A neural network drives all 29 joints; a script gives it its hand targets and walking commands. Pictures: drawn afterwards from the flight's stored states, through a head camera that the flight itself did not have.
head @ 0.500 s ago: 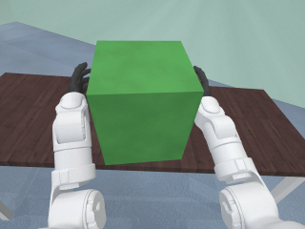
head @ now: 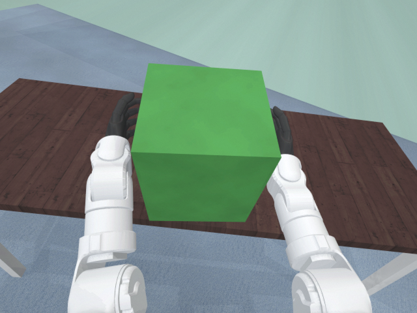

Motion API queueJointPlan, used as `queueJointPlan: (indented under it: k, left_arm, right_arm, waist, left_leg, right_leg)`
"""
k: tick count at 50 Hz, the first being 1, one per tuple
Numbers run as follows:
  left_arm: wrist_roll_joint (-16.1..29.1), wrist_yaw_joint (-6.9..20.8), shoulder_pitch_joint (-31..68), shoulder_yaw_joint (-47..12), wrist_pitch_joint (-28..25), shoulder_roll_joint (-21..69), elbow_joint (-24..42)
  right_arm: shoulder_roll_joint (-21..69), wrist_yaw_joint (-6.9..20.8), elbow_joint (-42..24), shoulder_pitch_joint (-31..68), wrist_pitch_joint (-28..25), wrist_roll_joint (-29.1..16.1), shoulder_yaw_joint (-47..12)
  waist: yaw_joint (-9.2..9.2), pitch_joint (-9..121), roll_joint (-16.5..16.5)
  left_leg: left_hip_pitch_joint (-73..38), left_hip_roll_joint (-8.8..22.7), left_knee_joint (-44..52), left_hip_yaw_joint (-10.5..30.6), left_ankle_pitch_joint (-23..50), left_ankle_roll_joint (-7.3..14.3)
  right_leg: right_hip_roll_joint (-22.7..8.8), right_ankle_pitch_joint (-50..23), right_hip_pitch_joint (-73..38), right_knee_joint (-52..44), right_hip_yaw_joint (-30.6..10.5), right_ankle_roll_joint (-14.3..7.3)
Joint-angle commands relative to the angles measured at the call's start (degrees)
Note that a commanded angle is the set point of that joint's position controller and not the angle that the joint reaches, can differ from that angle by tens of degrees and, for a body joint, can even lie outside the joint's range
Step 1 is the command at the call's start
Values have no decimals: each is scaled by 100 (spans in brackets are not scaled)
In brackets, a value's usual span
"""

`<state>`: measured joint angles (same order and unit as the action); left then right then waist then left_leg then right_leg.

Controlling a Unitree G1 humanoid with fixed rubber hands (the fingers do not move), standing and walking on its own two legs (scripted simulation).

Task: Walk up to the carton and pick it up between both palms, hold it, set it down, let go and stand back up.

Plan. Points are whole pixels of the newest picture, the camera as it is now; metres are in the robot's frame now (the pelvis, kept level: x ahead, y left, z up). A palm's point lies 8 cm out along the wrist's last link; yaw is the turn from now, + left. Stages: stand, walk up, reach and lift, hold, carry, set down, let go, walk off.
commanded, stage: set down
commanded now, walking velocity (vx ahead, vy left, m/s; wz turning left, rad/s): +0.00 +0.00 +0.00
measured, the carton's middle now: (201, 150) +0.39 +0.01 +0.12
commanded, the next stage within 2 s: none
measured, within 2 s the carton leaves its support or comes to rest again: neither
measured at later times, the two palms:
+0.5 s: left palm (125, 132) +0.40 +0.16 +0.15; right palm (279, 145) +0.38 -0.14 +0.15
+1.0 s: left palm (136, 132) +0.43 +0.14 +0.13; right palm (281, 145) +0.40 -0.16 +0.13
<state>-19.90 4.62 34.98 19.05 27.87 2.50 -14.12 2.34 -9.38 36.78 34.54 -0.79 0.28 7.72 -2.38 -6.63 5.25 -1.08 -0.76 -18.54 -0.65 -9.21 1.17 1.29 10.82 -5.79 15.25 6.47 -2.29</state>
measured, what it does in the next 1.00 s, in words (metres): stands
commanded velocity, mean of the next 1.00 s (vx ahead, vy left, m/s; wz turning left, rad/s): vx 0.00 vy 0.00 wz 0.00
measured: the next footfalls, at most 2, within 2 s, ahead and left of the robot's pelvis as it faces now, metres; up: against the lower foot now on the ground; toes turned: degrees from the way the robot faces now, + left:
none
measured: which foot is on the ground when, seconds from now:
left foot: down 0.00-1.00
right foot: down 0.00-1.00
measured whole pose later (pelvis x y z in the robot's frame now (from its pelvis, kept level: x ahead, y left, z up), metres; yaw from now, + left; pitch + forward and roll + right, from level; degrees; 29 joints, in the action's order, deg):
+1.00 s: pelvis +0.02 +0.01 +0.00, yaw -2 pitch -4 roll +0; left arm -18.4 1.4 44.0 22.4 13.1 0.9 -40.7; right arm 2.8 -6.8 50.5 41.1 -7.9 9.0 20.8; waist -1.0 -2.9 4.3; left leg 3.7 -0.2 -17.5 -3.4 -9.7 1.6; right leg 1.4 10.1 -0.4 13.7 4.8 -1.8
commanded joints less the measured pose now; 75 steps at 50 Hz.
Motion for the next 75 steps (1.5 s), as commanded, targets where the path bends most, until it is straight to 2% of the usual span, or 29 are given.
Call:
queueJointPlan:
  k: [1,4,9,13,17,28,35,46,56,63,73,74,75]
  left_arm:
    - [932,577,3526,-3209,-549,2817,785]
    - [916,496,3465,-3239,-607,2752,739]
    - [701,540,3214,-2855,-474,2539,462]
    - [574,596,3079,-2576,-378,2471,280]
    - [551,629,3097,-2456,-387,2484,128]
    - [757,525,3843,-2552,-950,2694,-570]
    - [614,460,4110,-2132,-1318,2681,-1430]
    - [417,403,4424,-1555,-1794,2586,-2082]
    - [446,406,4665,-1416,-2102,2507,-2417]
    - [426,427,4739,-1279,-2239,2436,-2655]
    - [358,393,4808,-1084,-2373,2358,-2911]
    - [337,383,4826,-1064,-2442,2315,-2769]
    - [329,374,4816,-1043,-2456,2318,-2820]
  right_arm:
    - [2230,502,-2281,4707,-842,-215,-2174]
    - [2233,485,-2126,4457,-783,-251,-2253]
    - [2192,495,-1732,4151,-600,-277,-2146]
    - [2141,515,-1568,4131,-536,-311,-2023]
    - [2108,537,-1493,4197,-551,-266,-1870]
    - [2128,667,-1063,4559,-842,271,-1182]
    - [2213,821,-324,4663,-961,648,-666]
    - [2546,979,229,4779,-1090,989,-281]
    - [2795,968,430,4719,-1134,1285,-62]
    - [2891,976,578,4657,-1124,1467,133]
    - [2911,1064,707,4640,-1140,1668,415]
    - [3053,1054,937,4331,-1108,1722,444]
    - [3024,1069,876,4401,-1123,1751,471]
  waist:
    - [-253,3412,-674]
    - [-257,3404,-672]
    - [-129,2971,-618]
    - [-32,2712,-628]
    - [-23,2594,-626]
    - [-166,2974,-669]
    - [-46,3049,-649]
    - [160,3345,-638]
    - [94,3527,-570]
    - [64,3582,-574]
    - [99,3721,-683]
    - [110,3858,-768]
    - [124,3898,-779]
  left_leg:
    - [-1357,45,-351,-179,2868,-390]
    - [-1168,29,-306,-135,2682,-372]
    - [-682,-3,-103,-166,2081,-283]
    - [-538,-7,-46,-193,1998,-272]
    - [-586,9,-50,-212,2062,-300]
    - [-985,110,-90,-240,2146,-444]
    - [-846,136,17,-336,1931,-415]
    - [-442,93,71,-485,2100,-360]
    - [-116,73,93,-523,2069,-316]
    - [-14,84,84,-521,2147,-318]
    - [-139,139,-31,-520,2544,-378]
    - [-113,95,-109,-549,2666,-340]
    - [-38,117,-90,-524,2678,-333]
  right_leg:
    - [49,-2446,-185,17,190,446]
    - [7,-2562,-259,50,121,472]
    - [-74,-2552,-457,93,37,530]
    - [-80,-2609,-528,113,27,541]
    - [-47,-2570,-439,89,53,528]
    - [45,-1869,175,-88,177,435]
    - [26,-1610,224,-138,171,408]
    - [-31,-2375,-248,28,45,457]
    - [-95,-2995,-517,173,-48,544]
    - [-105,-3160,-535,235,-61,563]
    - [-63,-3051,-260,255,-28,512]
    - [-121,-3381,-263,370,-72,515]
    - [-129,-3407,-255,398,-68,523]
